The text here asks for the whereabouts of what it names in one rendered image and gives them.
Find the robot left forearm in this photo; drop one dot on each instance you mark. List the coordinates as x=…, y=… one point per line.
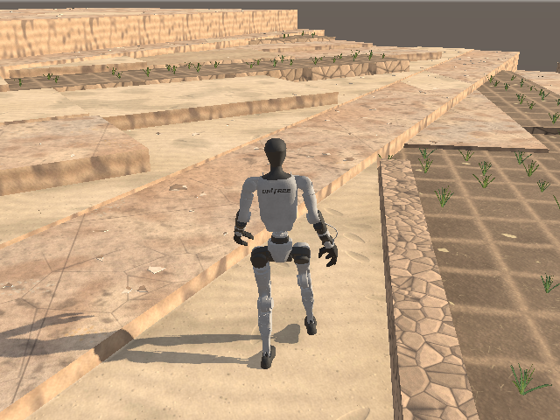
x=239, y=226

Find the robot right upper arm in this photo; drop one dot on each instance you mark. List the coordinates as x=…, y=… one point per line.
x=305, y=184

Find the robot left upper arm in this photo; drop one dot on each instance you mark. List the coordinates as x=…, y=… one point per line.
x=249, y=186

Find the robot right forearm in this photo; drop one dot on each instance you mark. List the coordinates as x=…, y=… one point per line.
x=323, y=232

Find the robot right hand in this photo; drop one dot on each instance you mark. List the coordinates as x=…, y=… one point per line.
x=333, y=253

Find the humanoid robot torso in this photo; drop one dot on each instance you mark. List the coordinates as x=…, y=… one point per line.
x=278, y=203

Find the robot left hand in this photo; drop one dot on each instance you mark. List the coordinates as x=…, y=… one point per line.
x=238, y=239

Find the left robot thigh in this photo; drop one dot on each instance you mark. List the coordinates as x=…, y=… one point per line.
x=261, y=266

